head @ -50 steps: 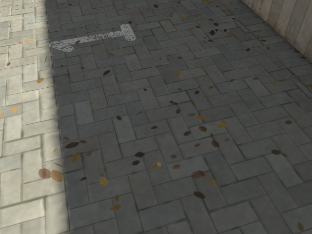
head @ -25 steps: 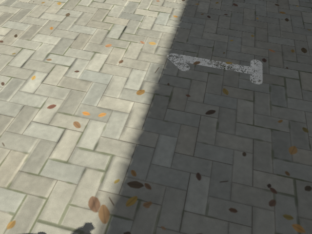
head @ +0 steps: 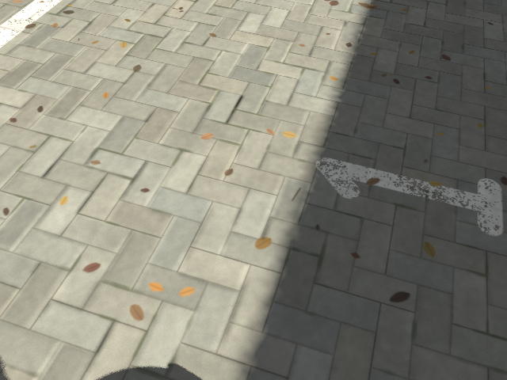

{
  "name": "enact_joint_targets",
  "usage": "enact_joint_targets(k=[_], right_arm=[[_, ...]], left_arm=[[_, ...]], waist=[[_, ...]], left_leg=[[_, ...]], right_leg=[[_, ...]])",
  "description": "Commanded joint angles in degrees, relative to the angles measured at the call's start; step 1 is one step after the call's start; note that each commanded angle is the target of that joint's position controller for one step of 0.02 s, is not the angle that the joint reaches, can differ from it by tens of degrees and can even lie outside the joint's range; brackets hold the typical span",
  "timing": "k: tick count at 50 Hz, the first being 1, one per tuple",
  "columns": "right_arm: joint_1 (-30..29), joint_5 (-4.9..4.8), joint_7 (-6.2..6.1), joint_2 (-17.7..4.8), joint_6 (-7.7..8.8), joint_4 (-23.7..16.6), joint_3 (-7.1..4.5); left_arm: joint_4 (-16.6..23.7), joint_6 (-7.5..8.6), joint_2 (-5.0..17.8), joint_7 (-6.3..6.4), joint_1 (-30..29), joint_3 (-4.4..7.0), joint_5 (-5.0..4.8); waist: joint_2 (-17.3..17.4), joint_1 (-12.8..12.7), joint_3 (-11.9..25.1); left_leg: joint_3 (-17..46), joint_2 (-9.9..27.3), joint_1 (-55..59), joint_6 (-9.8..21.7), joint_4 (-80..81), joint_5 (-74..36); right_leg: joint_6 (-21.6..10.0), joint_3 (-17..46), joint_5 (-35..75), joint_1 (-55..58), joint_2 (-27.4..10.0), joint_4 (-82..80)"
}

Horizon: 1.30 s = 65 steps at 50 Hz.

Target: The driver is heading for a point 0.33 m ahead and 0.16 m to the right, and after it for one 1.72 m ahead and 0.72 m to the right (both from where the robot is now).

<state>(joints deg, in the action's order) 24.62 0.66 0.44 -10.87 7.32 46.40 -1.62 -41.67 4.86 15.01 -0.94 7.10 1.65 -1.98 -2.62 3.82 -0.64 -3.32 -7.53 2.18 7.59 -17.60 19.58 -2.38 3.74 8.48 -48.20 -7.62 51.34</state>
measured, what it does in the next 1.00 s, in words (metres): walks ahead, turning right: right foot, then left foot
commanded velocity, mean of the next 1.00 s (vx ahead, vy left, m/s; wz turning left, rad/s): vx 0.37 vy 0.00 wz -0.69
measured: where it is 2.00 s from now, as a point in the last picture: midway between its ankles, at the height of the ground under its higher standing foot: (259, 372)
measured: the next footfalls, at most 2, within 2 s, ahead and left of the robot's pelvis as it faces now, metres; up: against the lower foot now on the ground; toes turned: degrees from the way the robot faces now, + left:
right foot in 0.18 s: +0.40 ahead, -0.10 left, +0.00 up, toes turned -9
left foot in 0.56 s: +0.68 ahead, -0.03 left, +0.00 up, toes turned -42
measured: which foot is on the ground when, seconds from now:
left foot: down 0.00-0.18, up 0.20-0.54, down 0.56-0.96, up 0.98-1.00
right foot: up 0.00-0.16, down 0.18-0.54, up 0.56-0.94, down 0.96-1.00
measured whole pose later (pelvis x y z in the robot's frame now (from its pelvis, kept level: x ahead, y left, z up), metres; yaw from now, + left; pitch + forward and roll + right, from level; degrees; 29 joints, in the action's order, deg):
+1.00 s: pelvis +0.50 -0.06 +0.00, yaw -45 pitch +2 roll +1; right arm 13.5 -0.3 0.7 -16.2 0.2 42.6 -3.0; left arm -35.8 -2.8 13.8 0.2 7.7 1.4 1.5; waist 0.4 3.6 -1.1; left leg -1.7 1.6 -24.1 -1.3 -35.0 18.5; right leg -0.7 1.1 -17.0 -18.0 -1.4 32.6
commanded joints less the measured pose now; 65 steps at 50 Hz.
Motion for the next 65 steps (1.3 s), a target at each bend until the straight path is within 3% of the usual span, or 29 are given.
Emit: enact_joint_targets(k=[1,6,8,9,10,11,12,13,14,16,20,23,26,27,29,30,31,33,37,43,47,48,49,50,51,53,56,60,65], right_arm=[[2.54,0.16,-1.59,-9.09,1.11,-1.26,-1.81],[-0.13,1.75,-3.67,-14.40,-1.27,-1.16,-2.79],[-7.37,2.73,-5.01,-16.32,-2.59,-3.33,-3.66],[-16.60,1.67,-4.65,-18.20,-2.42,-5.84,-4.33],[-15.80,2.44,-1.95,-3.71,-0.03,-9.49,-0.80],[-3.84,-2.12,-0.01,-3.16,2.35,-12.14,0.93],[-9.68,-2.57,0.62,-9.86,3.36,-12.99,0.11],[-13.56,-2.46,1.00,-10.16,3.47,-14.77,-0.19],[-12.84,-0.86,0.54,-10.51,2.56,-13.83,-0.50],[-10.34,0.51,-0.30,-12.87,0.11,-13.36,-1.40],[-17.88,1.35,-2.51,-7.96,-1.45,-16.40,-0.01],[-21.78,-0.74,-2.45,-8.50,-2.53,-17.54,-0.38],[-21.27,-0.85,-1.82,-10.96,-2.07,-16.59,-1.91],[-16.85,-0.28,-1.80,-11.29,-1.58,-14.71,-2.38],[-12.36,2.51,-2.37,-12.55,-2.58,-15.97,-2.17],[-13.82,1.37,-2.34,-15.12,-3.29,-14.86,-3.39],[-16.47,1.11,-2.95,-10.89,-3.70,-16.57,-2.99],[-18.90,0.80,-3.35,-9.39,-5.22,-17.02,-2.07],[-17.97,1.48,-3.45,-11.97,-6.03,-13.87,-3.38],[-17.56,-0.25,-1.86,-13.87,-6.54,-11.00,-3.97],[-15.68,-2.06,0.07,-9.57,-6.45,-8.05,-1.79],[-12.53,-1.67,0.64,-8.59,-6.08,-7.22,-1.37],[-11.32,0.22,1.50,-6.48,-5.69,-8.51,-0.74],[-14.53,-1.42,0.38,-11.10,-5.74,-10.25,-2.73],[-15.46,-2.50,-0.58,-15.45,-6.43,-9.58,-4.25],[-9.63,-2.30,-2.28,-14.21,-8.89,-6.55,-5.05],[-9.16,-1.86,-2.92,-11.79,-10.45,-7.99,-5.06],[-15.22,-1.63,-0.46,-7.42,-10.22,-13.07,-3.13],[-12.80,-1.87,1.60,-9.98,-10.86,-15.02,-4.18]], left_arm=[[5.71,1.93,1.89,-1.80,-10.56,0.38,-0.36],[6.28,2.11,5.65,-4.22,-5.55,2.37,-1.19],[1.17,0.02,11.42,-3.48,16.01,4.94,-1.07],[-3.22,-0.79,13.40,-2.34,33.12,5.71,-0.22],[-5.30,-1.03,10.51,-1.86,32.45,3.97,2.24],[-1.71,0.08,11.45,-1.55,23.82,3.64,5.39],[2.70,-0.34,9.73,-1.06,20.44,4.47,4.00],[3.95,-0.09,8.81,-1.12,14.30,3.97,2.70],[6.00,0.26,8.13,-1.36,8.43,3.56,1.88],[8.47,0.09,10.07,-0.87,3.77,4.12,2.07],[5.72,-2.34,11.44,2.00,6.71,5.03,0.54],[5.17,-5.26,10.28,3.31,8.83,5.17,-0.70],[7.06,-6.27,7.17,3.85,6.54,4.72,0.18],[8.17,-6.35,5.56,3.74,4.75,4.21,0.43],[9.13,-5.76,0.61,2.84,15.39,2.33,2.17],[9.65,-5.27,6.61,1.20,20.77,3.11,0.78],[7.73,-5.95,10.87,1.31,15.58,4.41,0.06],[8.80,-7.92,12.04,2.01,8.40,5.15,0.29],[11.04,-7.98,6.20,2.11,5.67,3.46,0.50],[10.51,-7.45,4.78,1.49,3.95,2.27,1.67],[6.84,-7.02,2.87,0.64,8.24,1.72,2.64],[7.10,-7.04,6.08,0.97,9.48,2.32,3.23],[8.39,-7.60,12.11,1.88,9.78,3.40,4.08],[7.95,-7.42,15.22,1.88,8.03,4.91,5.30],[9.03,-6.38,13.10,1.95,4.52,4.44,5.55],[9.69,-4.97,7.49,2.43,-2.91,2.93,3.80],[9.05,-4.59,4.37,3.52,-4.15,2.15,3.22],[7.19,-5.45,7.05,4.52,-0.33,3.69,2.91],[5.81,-5.03,10.56,3.07,-0.69,5.64,1.01]], waist=[[4.06,2.33,-5.76],[10.92,-3.43,-0.14],[12.48,-15.05,6.70],[5.83,-24.99,9.32],[-22.65,-16.05,8.36],[-18.16,-7.61,22.65],[-3.82,-10.17,19.86],[7.23,-5.04,7.53],[12.99,-1.21,4.06],[11.29,1.55,-0.15],[3.97,-1.68,5.49],[-2.02,-4.35,9.92],[-5.85,-3.40,8.49],[-5.20,-1.46,10.00],[14.49,-5.88,19.28],[21.40,-8.96,23.86],[12.88,-5.45,18.24],[5.63,-4.23,9.84],[9.22,-4.06,6.57],[10.42,-3.70,10.11],[11.28,-6.06,8.26],[9.15,-5.39,9.00],[-6.26,-3.76,9.91],[-12.42,-6.44,7.22],[-8.85,-6.16,3.17],[-8.71,-2.44,1.36],[-5.79,-1.88,1.46],[-5.71,-5.41,4.27],[-6.76,-4.26,5.20]], left_leg=[[-0.99,12.42,-7.86,-6.08,10.45,-31.05],[-5.98,16.08,7.39,-10.21,-2.90,-79.61],[-5.21,17.55,1.74,-10.80,-27.29,-95.99],[-6.36,12.09,-10.12,-11.72,-56.44,-77.54],[0.27,-1.46,-42.92,-13.83,-86.42,15.94],[15.53,-0.45,-52.06,-11.22,-91.51,16.05],[16.27,2.47,-50.09,-7.58,-83.23,10.36],[13.62,4.22,-50.43,-5.98,-74.81,6.98],[12.75,6.92,-45.33,-6.28,-69.02,5.24],[11.69,9.55,-37.16,-9.28,-58.79,4.33],[6.21,3.71,-24.05,-12.73,-29.37,-10.34],[7.67,0.17,-22.06,-13.44,-16.35,-19.79],[11.69,2.08,-19.29,-12.29,-5.86,-25.02],[12.38,5.71,-13.34,-10.62,-1.50,-31.17],[35.89,29.71,9.84,3.36,-8.90,-62.81],[49.00,38.96,10.25,10.78,-7.02,-43.88],[41.21,31.92,5.23,9.01,-5.51,-30.79],[26.24,23.56,-7.16,3.73,-2.99,-19.54],[14.52,20.69,-13.17,5.08,0.93,-25.66],[9.89,21.63,-16.17,7.10,0.56,-25.57],[9.59,18.06,-22.69,1.76,-3.49,-14.02],[8.73,15.25,-28.14,-3.25,-6.62,-6.31],[3.94,8.86,-36.16,-8.40,-21.02,12.64],[3.99,7.26,-38.66,-10.06,-32.20,16.52],[5.78,7.99,-37.42,-10.62,-42.80,13.82],[5.95,8.32,-39.61,-11.89,-51.87,7.40],[4.96,9.75,-41.04,-13.86,-54.35,0.47],[2.54,12.57,-38.34,-13.33,-37.45,-0.47],[-2.36,10.89,-27.98,-8.67,-23.83,0.35]], right_leg=[[-0.82,-5.22,12.02,7.37,4.25,-11.72],[-4.41,-14.73,1.78,15.45,13.05,-15.71],[-7.08,-13.59,-5.64,34.55,14.29,-12.33],[-10.99,-4.97,3.54,51.17,8.96,-20.84],[-15.21,7.91,17.57,70.50,3.99,-11.85],[-25.13,38.65,-6.77,76.56,-7.93,-23.06],[-22.73,40.37,-17.70,70.58,-6.88,-31.02],[-20.94,36.18,-16.47,55.67,-5.29,-34.85],[-19.66,31.88,-10.73,43.90,-3.39,-35.66],[-18.46,24.62,4.40,28.13,0.94,-37.24],[-11.36,11.43,20.75,20.37,11.93,-30.21],[-6.04,15.07,5.80,26.66,13.05,-25.64],[-3.30,21.20,-8.14,31.25,12.52,-19.08],[-1.62,19.92,-12.69,31.00,13.63,-11.98],[3.49,9.15,-54.37,13.69,20.89,13.87],[5.05,7.28,-49.54,8.44,13.50,24.39],[6.83,5.34,-43.49,6.89,10.23,27.73],[7.80,2.54,-34.87,7.87,7.51,27.16],[7.21,-2.13,-31.25,11.45,5.47,18.04],[4.73,-3.32,-30.49,24.96,6.46,-0.08],[0.92,-4.93,-19.27,42.42,8.92,-28.17],[-0.97,0.73,-16.91,49.99,3.53,-28.92],[-6.15,14.21,-3.09,53.74,-11.62,-28.25],[-14.52,16.83,-7.49,39.28,-18.23,-32.79],[-14.37,13.26,-9.55,34.53,-14.62,-34.88],[-9.45,4.43,-9.30,33.53,-9.41,-34.94],[-8.46,-1.66,-7.17,35.68,-8.85,-34.09],[-8.86,-4.57,-4.48,42.93,-11.12,-31.41],[-6.99,-7.11,-0.08,42.16,-14.33,-27.00]])
Over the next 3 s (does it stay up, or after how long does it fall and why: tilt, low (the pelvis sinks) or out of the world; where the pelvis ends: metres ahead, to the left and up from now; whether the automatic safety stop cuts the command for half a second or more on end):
stays up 0.54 -0.05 0.00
